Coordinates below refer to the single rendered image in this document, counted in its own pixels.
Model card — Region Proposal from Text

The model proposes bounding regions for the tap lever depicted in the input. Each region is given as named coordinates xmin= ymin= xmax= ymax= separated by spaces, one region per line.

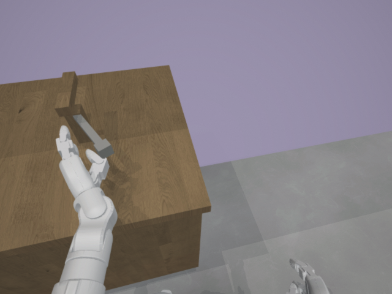
xmin=73 ymin=114 xmax=114 ymax=159

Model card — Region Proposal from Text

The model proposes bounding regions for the right robot hand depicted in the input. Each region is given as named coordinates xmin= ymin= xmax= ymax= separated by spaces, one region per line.
xmin=286 ymin=258 xmax=330 ymax=294

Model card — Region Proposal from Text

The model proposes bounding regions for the left robot forearm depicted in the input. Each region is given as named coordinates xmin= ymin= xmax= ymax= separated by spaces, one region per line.
xmin=51 ymin=187 xmax=118 ymax=294

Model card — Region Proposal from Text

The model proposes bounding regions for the counter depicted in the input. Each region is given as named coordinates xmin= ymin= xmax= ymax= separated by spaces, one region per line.
xmin=0 ymin=65 xmax=211 ymax=294

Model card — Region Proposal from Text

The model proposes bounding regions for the left robot hand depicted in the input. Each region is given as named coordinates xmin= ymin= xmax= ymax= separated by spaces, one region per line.
xmin=56 ymin=126 xmax=110 ymax=198

